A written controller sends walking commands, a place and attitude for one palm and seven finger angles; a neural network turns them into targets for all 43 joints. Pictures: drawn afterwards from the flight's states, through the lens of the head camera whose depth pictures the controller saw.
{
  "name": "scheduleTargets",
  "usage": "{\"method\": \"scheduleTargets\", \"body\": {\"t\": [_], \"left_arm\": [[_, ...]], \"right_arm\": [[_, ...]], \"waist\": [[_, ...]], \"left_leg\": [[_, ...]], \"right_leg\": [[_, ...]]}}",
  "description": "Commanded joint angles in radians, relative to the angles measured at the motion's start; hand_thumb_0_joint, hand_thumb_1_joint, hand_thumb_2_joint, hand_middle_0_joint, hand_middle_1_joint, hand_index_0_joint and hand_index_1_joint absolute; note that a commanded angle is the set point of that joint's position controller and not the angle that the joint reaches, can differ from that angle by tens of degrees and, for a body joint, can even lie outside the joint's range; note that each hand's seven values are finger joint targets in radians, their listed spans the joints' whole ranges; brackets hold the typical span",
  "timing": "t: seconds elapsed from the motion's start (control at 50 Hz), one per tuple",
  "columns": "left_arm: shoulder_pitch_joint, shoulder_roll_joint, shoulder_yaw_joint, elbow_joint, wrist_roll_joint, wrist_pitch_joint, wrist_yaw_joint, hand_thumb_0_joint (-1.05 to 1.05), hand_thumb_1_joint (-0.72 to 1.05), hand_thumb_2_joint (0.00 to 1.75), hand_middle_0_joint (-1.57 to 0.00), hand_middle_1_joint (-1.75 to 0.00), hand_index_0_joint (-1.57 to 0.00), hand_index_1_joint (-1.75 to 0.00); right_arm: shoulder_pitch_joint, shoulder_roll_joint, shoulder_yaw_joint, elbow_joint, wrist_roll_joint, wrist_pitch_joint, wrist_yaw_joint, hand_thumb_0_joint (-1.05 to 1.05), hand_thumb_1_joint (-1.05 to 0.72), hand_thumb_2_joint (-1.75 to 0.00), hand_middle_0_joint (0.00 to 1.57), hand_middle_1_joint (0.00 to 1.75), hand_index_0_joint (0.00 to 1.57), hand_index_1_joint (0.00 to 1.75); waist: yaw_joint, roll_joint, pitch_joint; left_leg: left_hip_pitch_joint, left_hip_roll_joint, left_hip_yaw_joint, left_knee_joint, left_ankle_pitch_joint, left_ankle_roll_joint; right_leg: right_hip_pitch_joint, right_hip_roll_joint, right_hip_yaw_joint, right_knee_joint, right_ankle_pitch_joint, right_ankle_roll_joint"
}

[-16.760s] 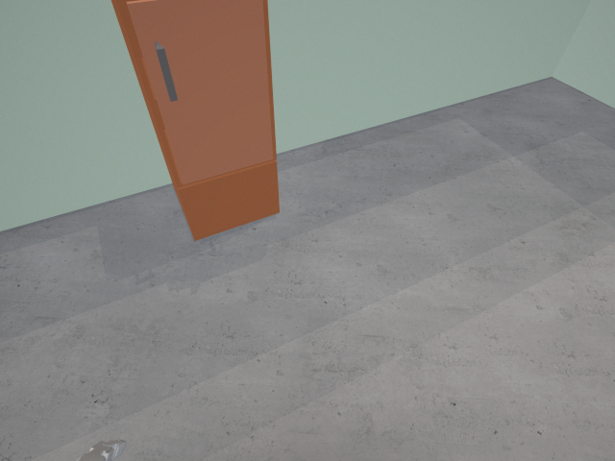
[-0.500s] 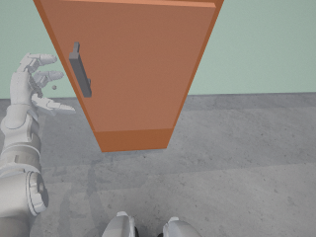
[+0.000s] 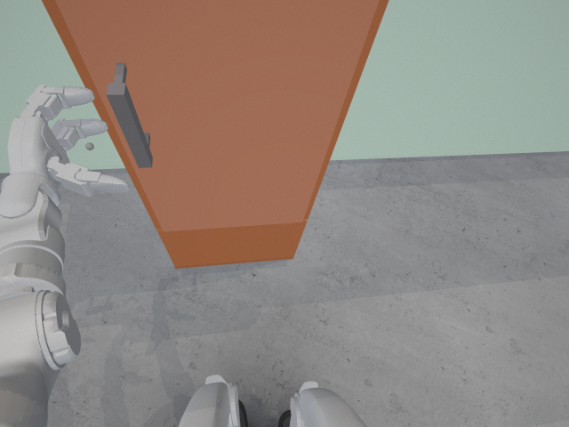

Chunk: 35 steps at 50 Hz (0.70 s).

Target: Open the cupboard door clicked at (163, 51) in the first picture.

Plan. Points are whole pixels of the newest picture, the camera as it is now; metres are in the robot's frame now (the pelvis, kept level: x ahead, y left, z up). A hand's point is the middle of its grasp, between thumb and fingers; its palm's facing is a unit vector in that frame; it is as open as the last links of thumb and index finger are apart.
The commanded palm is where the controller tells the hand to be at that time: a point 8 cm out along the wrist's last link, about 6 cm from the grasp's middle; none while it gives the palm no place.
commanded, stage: slide the fingers in behind the handle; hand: left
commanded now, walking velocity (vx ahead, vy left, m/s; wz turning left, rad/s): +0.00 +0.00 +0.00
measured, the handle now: (134, 119) +0.53 +0.19 +0.06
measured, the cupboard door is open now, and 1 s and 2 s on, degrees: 0 0 0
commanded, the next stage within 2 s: close the thumb around the handle in 1.58 s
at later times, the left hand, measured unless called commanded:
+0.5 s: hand (102, 146) +0.49 +0.22 +0.06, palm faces +0.10 -0.99 -0.01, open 13.9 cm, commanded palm +0.46 +0.24 +0.06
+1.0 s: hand (137, 146) +0.49 +0.18 +0.06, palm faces +0.09 -1.00 -0.03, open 13.9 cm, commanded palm +0.46 +0.22 +0.06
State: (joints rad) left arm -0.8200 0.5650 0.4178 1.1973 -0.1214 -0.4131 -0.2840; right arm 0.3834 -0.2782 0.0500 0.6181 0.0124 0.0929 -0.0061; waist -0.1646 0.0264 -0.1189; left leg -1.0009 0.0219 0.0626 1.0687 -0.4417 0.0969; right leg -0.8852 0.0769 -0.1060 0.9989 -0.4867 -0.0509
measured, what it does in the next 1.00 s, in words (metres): stands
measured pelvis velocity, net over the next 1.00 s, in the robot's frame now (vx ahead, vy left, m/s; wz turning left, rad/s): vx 0.00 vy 0.00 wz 0.00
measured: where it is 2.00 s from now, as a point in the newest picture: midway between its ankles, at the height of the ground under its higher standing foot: outside the picture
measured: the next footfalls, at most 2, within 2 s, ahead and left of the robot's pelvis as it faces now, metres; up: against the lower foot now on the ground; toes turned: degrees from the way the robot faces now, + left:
none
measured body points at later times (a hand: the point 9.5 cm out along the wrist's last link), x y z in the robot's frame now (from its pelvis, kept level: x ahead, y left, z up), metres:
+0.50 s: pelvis +0.00 +0.01 +0.00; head +0.12 +0.04 +0.43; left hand +0.47 +0.27 +0.06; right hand +0.02 -0.26 -0.11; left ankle +0.03 +0.06 -0.66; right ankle -0.01 -0.10 -0.66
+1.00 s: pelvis +0.00 +0.00 +0.00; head +0.11 +0.03 +0.43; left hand +0.48 +0.23 +0.06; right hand +0.02 -0.26 -0.11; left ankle +0.03 +0.06 -0.66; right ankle -0.01 -0.10 -0.66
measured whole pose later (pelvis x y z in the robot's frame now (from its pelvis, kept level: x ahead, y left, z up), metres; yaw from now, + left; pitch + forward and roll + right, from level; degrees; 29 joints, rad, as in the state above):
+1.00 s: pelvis +0.00 +0.00 +0.00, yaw +0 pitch +21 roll -4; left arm -0.81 0.39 0.32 1.15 -0.08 -0.50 -0.08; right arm 0.37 -0.26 0.03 0.62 -0.01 0.08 0.04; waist -0.16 0.03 -0.13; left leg -1.00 0.01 0.07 1.08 -0.45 0.10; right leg -0.89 0.07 -0.10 1.03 -0.50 -0.05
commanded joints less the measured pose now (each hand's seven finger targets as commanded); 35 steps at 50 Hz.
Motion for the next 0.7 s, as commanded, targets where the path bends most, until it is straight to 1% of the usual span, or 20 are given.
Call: {"method": "scheduleTargets", "body": {"t": [0.0,0.02,0.1,0.12,0.2,0.24,0.3,0.32,0.34,0.38,0.4,0.42,0.44,0.46,0.5,0.52,0.58,0.6,0.62,0.68], "left_arm": [[-0.397,0.249,0.031,-0.291,-0.02,-0.111,0.007,0.0,-0.5,0.3,-0.3,-1.2,-0.3,-1.2],[-0.403,0.21,0.006,-0.289,-0.026,-0.122,0.003,0.0,-0.5,0.3,-0.3,-1.2,-0.3,-1.2],[-0.375,0.165,-0.014,-0.227,-0.033,-0.102,0.005,0.0,-0.5,0.3,-0.3,-1.2,-0.3,-1.2],[-0.375,0.182,0.002,-0.221,-0.034,-0.095,0.009,0.0,-0.5,0.3,-0.3,-1.2,-0.3,-1.2],[-0.418,0.139,-0.038,-0.235,-0.015,-0.078,0.042,0.0,-0.5,0.3,-0.3,-1.2,-0.3,-1.2],[-0.425,0.165,-0.012,-0.273,-0.007,-0.101,0.066,0.0,-0.5,0.3,-0.3,-1.2,-0.3,-1.2],[-0.443,0.113,-0.052,-0.255,0.01,-0.119,0.09,0.0,-0.5,0.3,-0.3,-1.2,-0.3,-1.2],[-0.464,0.058,-0.095,-0.256,0.009,-0.125,0.089,0.0,-0.5,0.3,-0.3,-1.2,-0.3,-1.2],[-0.453,0.086,-0.07,-0.24,0.012,-0.126,0.093,0.0,-0.5,0.3,-0.3,-1.2,-0.3,-1.2],[-0.473,0.081,-0.079,-0.226,0.012,-0.123,0.096,0.0,-0.5,0.3,-0.3,-1.2,-0.3,-1.2],[-0.491,0.05,-0.105,-0.229,0.012,-0.122,0.096,0.0,-0.5,0.3,-0.3,-1.2,-0.3,-1.2],[-0.484,0.069,-0.082,-0.232,0.011,-0.126,0.098,0.0,-0.5,0.3,-0.3,-1.2,-0.3,-1.2],[-0.497,0.051,-0.11,-0.247,0.016,-0.129,0.093,0.0,-0.5,0.3,-0.3,-1.2,-0.3,-1.2],[-0.485,0.036,-0.112,-0.243,0.013,-0.127,0.094,0.0,-0.5,0.3,-0.3,-1.2,-0.3,-1.2],[-0.49,0.005,-0.137,-0.225,0.01,-0.119,0.095,0.0,-0.5,0.3,-0.3,-1.2,-0.3,-1.2],[-0.507,0.009,-0.136,-0.222,0.009,-0.12,0.096,0.0,-0.5,0.3,-0.3,-1.2,-0.3,-1.2],[-0.506,-0.014,-0.147,-0.251,0.004,-0.123,0.101,0.0,-0.5,0.3,-0.3,-1.2,-0.3,-1.2],[-0.493,-0.016,-0.149,-0.251,0.004,-0.123,0.102,0.0,-0.5,0.3,-0.3,-1.2,-0.3,-1.2],[-0.499,-0.039,-0.165,-0.263,-0.001,-0.127,0.1,0.0,-0.5,0.3,-0.3,-1.2,-0.3,-1.2],[-0.491,-0.053,-0.172,-0.28,-0.005,-0.131,0.107,0.0,-0.5,0.3,-0.3,-1.2,-0.3,-1.2]], "right_arm": [[0.136,-0.188,-0.072,-0.059,-0.012,-0.024,-0.01,0.0,-0.9,-0.9,0.2,0.3,0.2,0.3],[0.138,-0.185,-0.072,-0.054,-0.013,-0.024,-0.007,0.0,-0.9,-0.9,0.2,0.3,0.2,0.3],[0.147,-0.192,-0.08,-0.036,-0.011,-0.017,-0.002,0.0,-0.9,-0.9,0.2,0.3,0.2,0.3],[0.155,-0.198,-0.082,-0.035,-0.012,-0.016,-0.004,0.0,-0.9,-0.9,0.2,0.3,0.2,0.3],[0.148,-0.191,-0.08,-0.04,-0.013,-0.012,0.0,0.0,-0.9,-0.9,0.2,0.3,0.2,0.3],[0.152,-0.192,-0.082,-0.043,-0.017,-0.013,0.001,0.0,-0.9,-0.9,0.2,0.3,0.2,0.3],[0.149,-0.186,-0.083,-0.033,-0.022,-0.015,0.008,0.0,-0.9,-0.9,0.2,0.3,0.2,0.3],[0.149,-0.18,-0.082,-0.03,-0.024,-0.017,0.013,0.0,-0.9,-0.9,0.2,0.3,0.2,0.3],[0.151,-0.189,-0.087,-0.022,-0.024,-0.017,0.011,0.0,-0.9,-0.9,0.2,0.3,0.2,0.3],[0.149,-0.193,-0.087,-0.019,-0.025,-0.018,0.012,0.0,-0.9,-0.9,0.2,0.3,0.2,0.3],[0.145,-0.188,-0.086,-0.019,-0.025,-0.021,0.014,0.0,-0.9,-0.9,0.2,0.3,0.2,0.3],[0.153,-0.191,-0.088,-0.018,-0.026,-0.023,0.014,0.0,-0.9,-0.9,0.2,0.3,0.2,0.3],[0.145,-0.188,-0.087,-0.018,-0.025,-0.022,0.015,0.0,-0.9,-0.9,0.2,0.3,0.2,0.3],[0.148,-0.186,-0.089,-0.015,-0.026,-0.021,0.016,0.0,-0.9,-0.9,0.2,0.3,0.2,0.3],[0.144,-0.185,-0.088,-0.011,-0.025,-0.022,0.017,0.0,-0.9,-0.9,0.2,0.3,0.2,0.3],[0.148,-0.186,-0.087,-0.007,-0.027,-0.024,0.016,0.0,-0.9,-0.9,0.2,0.3,0.2,0.3],[0.142,-0.182,-0.09,-0.006,-0.027,-0.027,0.019,0.0,-0.9,-0.9,0.2,0.3,0.2,0.3],[0.142,-0.181,-0.09,-0.007,-0.027,-0.027,0.02,0.0,-0.9,-0.9,0.2,0.3,0.2,0.3],[0.145,-0.179,-0.091,-0.007,-0.028,-0.029,0.022,0.0,-0.9,-0.9,0.2,0.3,0.2,0.3],[0.136,-0.176,-0.095,-0.003,-0.027,-0.027,0.025,0.0,-0.9,-0.9,0.2,0.3,0.2,0.3]], "waist": [[0.016,0.162,-0.488],[0.005,0.167,-0.487],[-0.005,0.134,-0.445],[-0.002,0.122,-0.44],[-0.007,0.145,-0.403],[0.007,0.165,-0.452],[-0.012,0.147,-0.426],[-0.028,0.147,-0.429],[-0.022,0.139,-0.43],[-0.03,0.127,-0.42],[-0.038,0.136,-0.419],[-0.029,0.138,-0.438],[-0.029,0.177,-0.452],[-0.025,0.168,-0.464],[-0.04,0.143,-0.443],[-0.043,0.145,-0.426],[-0.034,0.164,-0.467],[-0.029,0.158,-0.468],[-0.036,0.164,-0.477],[-0.03,0.156,-0.476]], "left_leg": [[0.532,0.026,-0.171,-0.11,0.408,-0.067],[0.555,0.03,-0.179,-0.104,0.427,-0.068],[0.545,0.035,-0.191,-0.118,0.385,-0.073],[0.544,0.034,-0.195,-0.119,0.394,-0.071],[0.55,0.035,-0.206,-0.141,0.339,-0.076],[0.595,0.04,-0.219,-0.136,0.392,-0.085],[0.59,0.042,-0.226,-0.132,0.368,-0.087],[0.6,0.042,-0.232,-0.126,0.377,-0.085],[0.603,0.046,-0.24,-0.127,0.365,-0.09],[0.584,0.044,-0.243,-0.131,0.323,-0.088],[0.583,0.041,-0.241,-0.131,0.318,-0.086],[0.599,0.041,-0.241,-0.124,0.345,-0.084],[0.627,0.043,-0.247,-0.128,0.361,-0.095],[0.64,0.046,-0.253,-0.126,0.38,-0.097],[0.62,0.045,-0.253,-0.125,0.344,-0.092],[0.618,0.044,-0.256,-0.123,0.353,-0.091],[0.635,0.04,-0.249,-0.118,0.371,-0.092],[0.634,0.039,-0.245,-0.121,0.373,-0.093],[0.652,0.039,-0.246,-0.113,0.414,-0.092],[0.653,0.04,-0.246,-0.115,0.409,-0.095]], "right_leg": [[0.028,-0.001,0.09,-0.112,0.288,0.017],[-0.003,0.002,0.084,-0.107,0.288,0.015],[-0.028,0.003,0.074,-0.118,0.25,0.019],[-0.027,0.002,0.072,-0.116,0.251,0.016],[-0.064,-0.001,0.065,-0.124,0.208,0.017],[-0.068,0.0,0.064,-0.109,0.225,0.013],[-0.093,-0.001,0.062,-0.108,0.21,0.016],[-0.111,0.0,0.059,-0.103,0.213,0.016],[-0.12,-0.001,0.06,-0.103,0.207,0.016],[-0.123,-0.003,0.061,-0.104,0.192,0.017],[-0.122,-0.004,0.061,-0.106,0.191,0.017],[-0.118,-0.002,0.061,-0.101,0.204,0.013],[-0.131,-0.004,0.06,-0.1,0.204,0.013],[-0.13,-0.003,0.056,-0.098,0.21,0.013],[-0.14,-0.003,0.057,-0.104,0.201,0.016],[-0.146,-0.003,0.056,-0.102,0.204,0.012],[-0.132,-0.004,0.057,-0.103,0.213,0.013],[-0.12,-0.003,0.056,-0.104,0.215,0.012],[-0.123,-0.002,0.055,-0.102,0.233,0.011],[-0.118,-0.001,0.055,-0.106,0.23,0.012]]}}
